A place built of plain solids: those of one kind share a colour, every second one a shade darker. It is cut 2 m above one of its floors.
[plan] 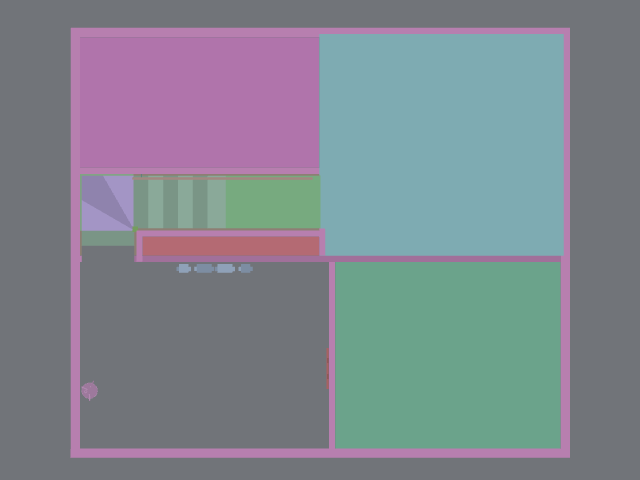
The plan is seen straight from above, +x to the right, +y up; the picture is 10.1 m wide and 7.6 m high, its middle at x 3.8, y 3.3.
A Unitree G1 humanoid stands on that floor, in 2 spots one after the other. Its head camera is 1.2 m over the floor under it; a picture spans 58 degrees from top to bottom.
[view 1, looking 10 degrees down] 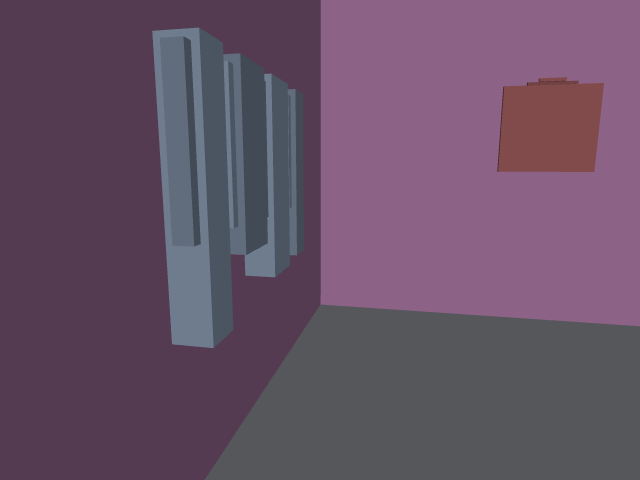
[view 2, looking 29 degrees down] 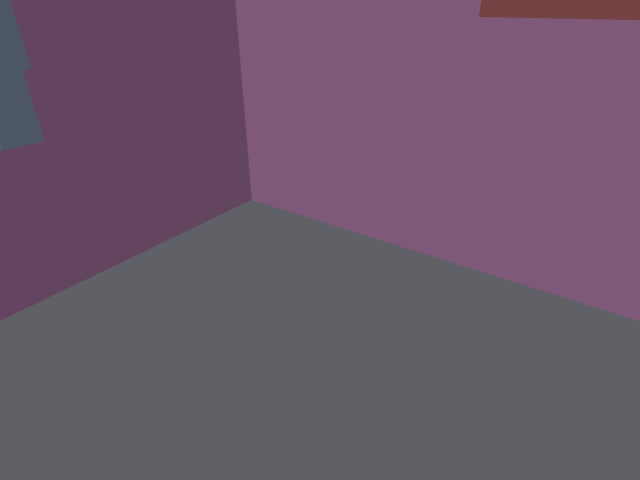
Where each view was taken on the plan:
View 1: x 0.43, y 2.21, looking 12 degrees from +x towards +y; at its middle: wall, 3.63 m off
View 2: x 1.97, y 1.00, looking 35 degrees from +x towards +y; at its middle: ground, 2.48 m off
